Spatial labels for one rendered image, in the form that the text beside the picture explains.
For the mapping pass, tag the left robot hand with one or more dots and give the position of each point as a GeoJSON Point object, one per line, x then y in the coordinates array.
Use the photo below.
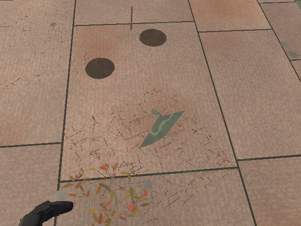
{"type": "Point", "coordinates": [45, 211]}

